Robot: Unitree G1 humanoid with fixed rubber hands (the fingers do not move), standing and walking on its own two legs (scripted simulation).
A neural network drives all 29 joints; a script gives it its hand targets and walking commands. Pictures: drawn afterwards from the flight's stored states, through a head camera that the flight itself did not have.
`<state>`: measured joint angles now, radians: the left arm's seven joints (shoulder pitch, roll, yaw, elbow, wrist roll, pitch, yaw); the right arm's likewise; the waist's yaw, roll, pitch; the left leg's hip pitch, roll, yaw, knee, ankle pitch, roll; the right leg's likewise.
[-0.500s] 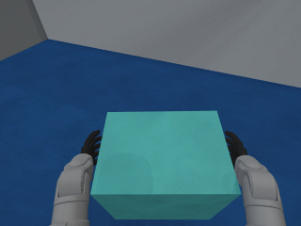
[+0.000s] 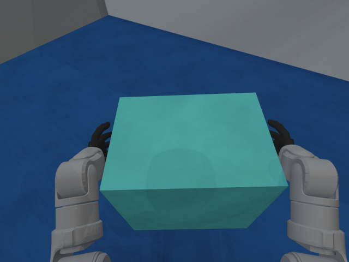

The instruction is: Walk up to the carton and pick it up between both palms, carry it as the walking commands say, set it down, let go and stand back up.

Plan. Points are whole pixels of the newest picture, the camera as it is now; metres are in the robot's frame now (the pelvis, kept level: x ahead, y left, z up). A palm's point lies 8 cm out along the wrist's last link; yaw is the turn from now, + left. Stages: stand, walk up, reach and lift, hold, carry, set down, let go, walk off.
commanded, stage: carry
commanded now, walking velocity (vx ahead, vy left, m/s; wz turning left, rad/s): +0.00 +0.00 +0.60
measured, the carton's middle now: (188, 168) +0.33 -0.01 +0.03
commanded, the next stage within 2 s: none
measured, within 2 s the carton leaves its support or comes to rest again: neither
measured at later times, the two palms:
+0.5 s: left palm (14, 222) +0.21 +0.34 +0.06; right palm (195, 155) +0.35 -0.03 +0.07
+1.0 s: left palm out of the picture +0.10 +0.36 +0.10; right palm (158, 151) +0.34 +0.05 +0.10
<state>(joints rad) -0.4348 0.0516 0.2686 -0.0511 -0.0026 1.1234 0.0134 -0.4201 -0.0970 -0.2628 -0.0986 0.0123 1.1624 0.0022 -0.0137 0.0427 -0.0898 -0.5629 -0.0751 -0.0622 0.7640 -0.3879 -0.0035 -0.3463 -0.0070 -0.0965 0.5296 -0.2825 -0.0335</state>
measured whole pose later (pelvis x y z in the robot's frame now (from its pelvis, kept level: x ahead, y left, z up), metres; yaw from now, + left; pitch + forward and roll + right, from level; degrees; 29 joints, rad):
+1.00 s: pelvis -0.05 +0.03 +0.00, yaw +37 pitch +4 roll +2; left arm -0.40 0.04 0.27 -0.06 0.03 1.10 0.00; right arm -0.46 -0.13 -0.23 -0.01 0.04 1.13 -0.01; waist -0.04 0.00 -0.07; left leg -0.49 0.04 0.09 0.85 -0.45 -0.03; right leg -0.36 -0.20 -0.26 0.63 -0.32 0.02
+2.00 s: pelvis -0.18 -0.01 -0.01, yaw +71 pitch +4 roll -1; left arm -0.40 0.11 0.26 -0.06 -0.04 1.09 0.01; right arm -0.41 -0.04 -0.25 -0.09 0.00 1.11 -0.02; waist 0.03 0.00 -0.01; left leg -0.44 -0.02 0.04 0.60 -0.23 0.06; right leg -0.56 -0.10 -0.10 1.05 -0.51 0.11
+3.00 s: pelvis -0.24 -0.14 +0.00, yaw +103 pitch +4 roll -1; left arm -0.45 0.08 0.26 0.02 -0.02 1.08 0.01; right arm -0.45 -0.10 -0.26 -0.04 0.01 1.13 -0.02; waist -0.01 0.07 -0.04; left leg -0.54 -0.06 -0.03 0.65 -0.26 0.02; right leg -0.33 -0.02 -0.12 0.54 -0.28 0.00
